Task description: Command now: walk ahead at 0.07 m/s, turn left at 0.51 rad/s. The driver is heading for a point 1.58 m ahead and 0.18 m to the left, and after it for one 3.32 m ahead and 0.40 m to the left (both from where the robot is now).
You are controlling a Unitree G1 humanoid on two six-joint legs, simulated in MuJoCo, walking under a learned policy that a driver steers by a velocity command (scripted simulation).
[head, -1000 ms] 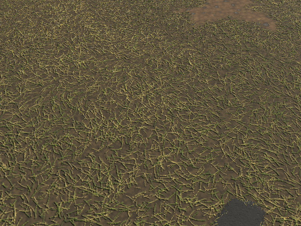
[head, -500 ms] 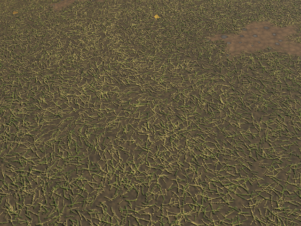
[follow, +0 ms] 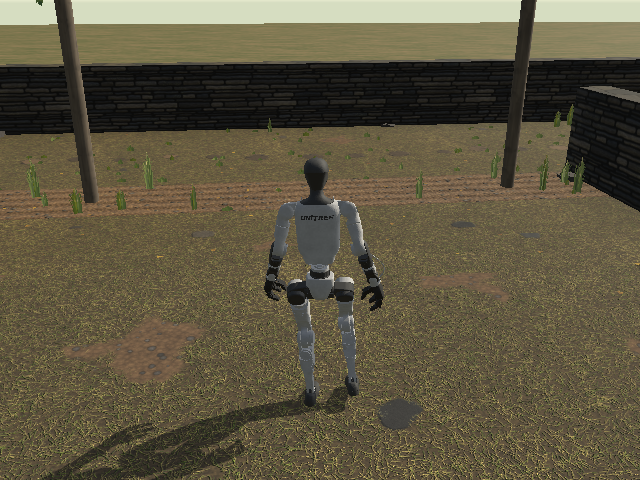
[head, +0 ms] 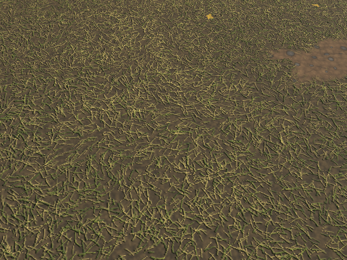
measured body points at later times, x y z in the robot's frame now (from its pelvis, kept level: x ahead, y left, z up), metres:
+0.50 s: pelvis +0.02 -0.05 +0.01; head +0.06 -0.08 +0.45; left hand +0.06 +0.24 -0.09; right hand +0.19 -0.31 -0.14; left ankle -0.05 +0.07 -0.67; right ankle +0.05 -0.15 -0.74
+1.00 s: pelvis +0.00 -0.03 +0.01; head +0.00 -0.02 +0.46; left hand -0.04 +0.23 -0.14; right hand +0.14 -0.25 -0.13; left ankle -0.05 +0.06 -0.74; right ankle +0.05 -0.15 -0.74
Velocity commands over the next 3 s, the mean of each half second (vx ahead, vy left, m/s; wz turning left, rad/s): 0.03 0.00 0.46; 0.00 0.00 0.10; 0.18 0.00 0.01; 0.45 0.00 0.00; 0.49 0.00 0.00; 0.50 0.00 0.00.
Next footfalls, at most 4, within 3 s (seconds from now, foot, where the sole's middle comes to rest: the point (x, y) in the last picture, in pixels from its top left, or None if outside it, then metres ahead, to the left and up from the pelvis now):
0.26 right None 0.09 -0.14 -0.78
0.66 left None -0.01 0.06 -0.78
1.88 left None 0.41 0.11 -0.78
2.42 right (155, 183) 0.76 0.04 -0.78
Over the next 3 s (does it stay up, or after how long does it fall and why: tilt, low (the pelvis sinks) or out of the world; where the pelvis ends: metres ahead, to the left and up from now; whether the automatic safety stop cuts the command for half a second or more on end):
stays up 0.88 0.17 -0.02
